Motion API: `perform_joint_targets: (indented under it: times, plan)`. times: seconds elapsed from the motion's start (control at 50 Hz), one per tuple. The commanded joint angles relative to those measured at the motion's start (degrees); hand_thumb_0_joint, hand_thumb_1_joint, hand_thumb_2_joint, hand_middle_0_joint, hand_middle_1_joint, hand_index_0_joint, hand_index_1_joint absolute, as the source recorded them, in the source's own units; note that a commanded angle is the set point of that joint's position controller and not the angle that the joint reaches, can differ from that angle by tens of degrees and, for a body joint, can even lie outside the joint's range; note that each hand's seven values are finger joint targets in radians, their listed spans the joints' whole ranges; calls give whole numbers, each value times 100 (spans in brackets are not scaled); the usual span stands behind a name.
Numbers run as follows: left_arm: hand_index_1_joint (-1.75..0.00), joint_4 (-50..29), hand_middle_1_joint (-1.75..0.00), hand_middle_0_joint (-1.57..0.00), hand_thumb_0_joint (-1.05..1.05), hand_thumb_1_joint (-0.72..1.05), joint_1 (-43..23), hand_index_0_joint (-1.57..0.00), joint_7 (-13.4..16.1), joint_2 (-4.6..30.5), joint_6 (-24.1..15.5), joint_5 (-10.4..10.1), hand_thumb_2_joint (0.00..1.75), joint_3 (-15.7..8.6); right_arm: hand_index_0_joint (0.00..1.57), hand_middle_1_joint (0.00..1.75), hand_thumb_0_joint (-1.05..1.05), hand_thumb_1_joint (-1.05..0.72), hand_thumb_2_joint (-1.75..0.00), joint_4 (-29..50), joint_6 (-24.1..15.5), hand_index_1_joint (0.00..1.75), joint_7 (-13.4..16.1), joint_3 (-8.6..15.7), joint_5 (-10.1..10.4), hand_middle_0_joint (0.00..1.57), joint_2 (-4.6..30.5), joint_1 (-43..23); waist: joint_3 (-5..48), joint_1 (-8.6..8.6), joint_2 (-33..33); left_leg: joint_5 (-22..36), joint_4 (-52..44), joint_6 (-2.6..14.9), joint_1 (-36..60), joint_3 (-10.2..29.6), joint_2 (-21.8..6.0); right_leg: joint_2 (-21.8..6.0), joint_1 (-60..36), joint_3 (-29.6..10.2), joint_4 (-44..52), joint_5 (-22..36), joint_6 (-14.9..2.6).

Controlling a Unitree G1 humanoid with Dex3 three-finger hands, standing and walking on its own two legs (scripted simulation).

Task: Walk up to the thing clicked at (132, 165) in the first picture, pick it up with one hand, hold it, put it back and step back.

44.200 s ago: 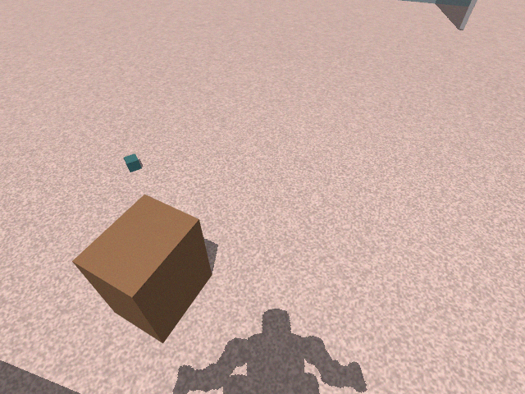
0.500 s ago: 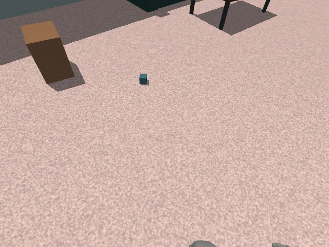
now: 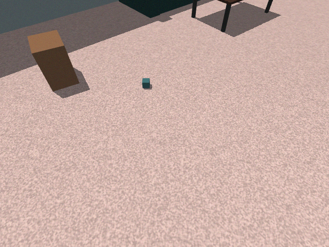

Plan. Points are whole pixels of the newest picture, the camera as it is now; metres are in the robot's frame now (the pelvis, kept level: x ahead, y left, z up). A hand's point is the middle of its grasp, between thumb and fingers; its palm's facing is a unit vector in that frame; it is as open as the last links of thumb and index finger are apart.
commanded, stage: walk up
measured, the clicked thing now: (146, 83) +1.58 +0.15 -0.73
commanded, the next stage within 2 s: stand in 0.44 s
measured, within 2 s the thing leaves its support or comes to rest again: neither
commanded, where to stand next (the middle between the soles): +0.07 -0.01 m, yaw -2 degrees
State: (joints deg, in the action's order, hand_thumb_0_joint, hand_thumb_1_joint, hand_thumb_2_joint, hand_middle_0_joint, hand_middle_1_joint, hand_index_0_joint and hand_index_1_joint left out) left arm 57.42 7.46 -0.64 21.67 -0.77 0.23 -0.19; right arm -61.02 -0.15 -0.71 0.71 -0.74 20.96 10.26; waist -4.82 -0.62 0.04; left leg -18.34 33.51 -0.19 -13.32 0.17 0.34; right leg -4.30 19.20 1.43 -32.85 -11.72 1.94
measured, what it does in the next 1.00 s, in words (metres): stands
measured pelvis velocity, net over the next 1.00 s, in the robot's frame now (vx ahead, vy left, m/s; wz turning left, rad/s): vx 0.02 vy -0.03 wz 0.00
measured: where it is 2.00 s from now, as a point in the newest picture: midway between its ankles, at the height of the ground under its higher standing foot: outside the picture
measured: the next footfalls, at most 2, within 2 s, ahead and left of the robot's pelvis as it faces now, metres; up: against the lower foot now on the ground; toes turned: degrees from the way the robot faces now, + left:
none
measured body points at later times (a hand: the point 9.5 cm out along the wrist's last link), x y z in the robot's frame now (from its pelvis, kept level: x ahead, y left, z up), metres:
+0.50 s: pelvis +0.02 -0.01 +0.02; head +0.02 -0.01 +0.47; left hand +0.08 +0.30 -0.11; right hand +0.12 -0.31 -0.11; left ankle +0.00 +0.12 -0.73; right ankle +0.06 -0.14 -0.73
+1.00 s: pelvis +0.02 -0.03 +0.02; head +0.02 -0.04 +0.47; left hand +0.10 +0.28 -0.11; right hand +0.09 -0.33 -0.12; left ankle +0.00 +0.12 -0.73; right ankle +0.06 -0.14 -0.73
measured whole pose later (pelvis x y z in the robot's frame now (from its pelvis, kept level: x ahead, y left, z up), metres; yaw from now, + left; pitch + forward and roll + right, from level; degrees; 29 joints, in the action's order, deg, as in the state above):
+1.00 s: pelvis +0.02 -0.03 +0.02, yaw +0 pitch -3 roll +0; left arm 65.3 4.7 -0.3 20.0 -1.1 0.5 -0.1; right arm -66.9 -0.2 -0.7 0.9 -0.8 20.4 5.5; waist -2.7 -0.3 0.9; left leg -12.1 18.6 -2.8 -4.0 1.0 -2.4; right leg -1.5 10.7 3.0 -20.3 -7.0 -0.1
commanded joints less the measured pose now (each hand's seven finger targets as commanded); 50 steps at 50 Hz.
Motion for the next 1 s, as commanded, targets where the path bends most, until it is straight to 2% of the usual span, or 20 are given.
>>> perform_joint_targets:
  times: [0.0,0.06,0.18,0.32,0.4,0.42,0.5,0.52,0.54,0.6,0.68,0.84,0.92,0.94,0.98]
  plan:
    - [-30,-168,-30,-20,0,90,-297,-20,54,1221,-121,-76,90,-264,20,30,0,-90,-90,252,-211,30,104,217,22,20,1283,-391,741,-62,56,637,-1124,265,-324,730,-604,-413,-924,-479,640,302,-440]
    - [-30,-25,-30,-20,0,90,-297,-20,52,1156,-98,-83,90,-216,20,30,0,-90,-90,184,-216,30,100,199,36,20,1288,-594,684,-124,200,861,-1308,296,-201,746,-722,-309,-1014,-275,747,424,-360]
    - [-30,263,-30,-20,0,90,-415,-20,34,1134,-66,-54,90,-186,20,30,0,-90,-90,15,-174,30,98,214,26,20,1260,-710,392,-92,279,328,-1720,258,-265,743,-782,-240,-1120,-223,1065,80,-276]
    - [-30,429,-30,-20,0,90,-504,-20,42,1112,-133,-34,90,-184,20,30,0,-90,-90,-86,-167,30,103,216,62,20,1223,-731,664,-2,117,1015,-1610,182,219,535,-691,-410,-1263,-338,1250,856,-259]
    - [-30,496,-30,-20,0,90,-547,-20,49,1109,-139,-16,90,-190,20,30,0,-90,-90,-93,-141,30,91,218,70,20,1195,-795,599,22,-25,1046,-1626,179,336,487,-662,-435,-1133,-375,1401,765,-220]
    - [-30,500,-30,-20,0,90,-516,-20,71,1152,-142,40,90,-174,20,30,0,-90,-90,-87,-143,30,88,206,63,20,1060,-777,622,102,-178,1066,-1687,120,492,550,-710,-382,-1072,-397,1416,574,-260]
    - [-30,507,-30,-20,0,90,-498,-20,83,1083,-162,30,90,-172,20,30,0,-90,-90,-119,-148,30,83,224,48,20,1175,-836,666,80,-18,1280,-1696,104,560,508,-724,-396,-1184,-419,1485,761,-245]
    - [-30,520,-30,-20,0,90,-452,-20,90,1105,-158,26,90,-172,20,30,0,-90,-90,-119,-133,30,73,210,49,20,1115,-884,623,47,-64,1098,-1713,92,567,493,-687,-379,-1111,-423,1554,550,-236]
    - [-30,516,-30,-20,0,90,-495,-20,94,1129,-159,31,90,-191,20,30,0,-90,-90,-112,-136,30,81,230,36,20,1161,-882,708,85,-36,1265,-1724,101,578,469,-719,-419,-1230,-443,1509,841,-265]
    - [-30,524,-30,-20,0,90,-416,-20,94,1090,-159,21,90,-180,20,30,0,-90,-90,-123,-146,30,76,217,50,20,1143,-928,736,50,0,1332,-1725,74,703,468,-729,-396,-1174,-430,1523,869,-269]
    - [-30,519,-30,-20,0,90,-431,-20,101,1138,-165,15,90,-211,20,30,0,-90,-90,-175,-155,30,92,207,56,20,1134,-851,898,60,-53,1721,-1733,45,722,430,-771,-428,-1434,-416,1411,1381,-272]
    - [-30,519,-30,-20,0,90,-473,-20,98,1167,-112,21,90,-241,20,30,0,-90,-90,-235,-126,30,89,193,30,20,1084,-810,665,25,-66,983,-1891,36,540,411,-747,-376,-1298,-441,1606,460,-276]
    - [-30,495,-30,-20,0,90,-480,-20,95,1159,-127,23,90,-245,20,30,0,-90,-90,-233,-119,30,78,191,20,20,1076,-765,591,15,-123,952,-1842,50,472,369,-723,-395,-1262,-525,1709,401,-269]
    - [-30,492,-30,-20,0,90,-476,-20,97,1151,-121,26,90,-241,20,30,0,-90,-90,-221,-115,30,72,192,26,20,1063,-777,518,2,-132,872,-1832,43,488,386,-712,-375,-1186,-513,1758,163,-265]
    - [-30,467,-30,-20,0,90,-555,-20,92,1165,-117,26,90,-254,20,30,0,-90,-90,-235,-117,30,73,188,16,20,1081,-698,562,27,-67,909,-1841,56,465,382,-743,-397,-1228,-557,1723,269,-285]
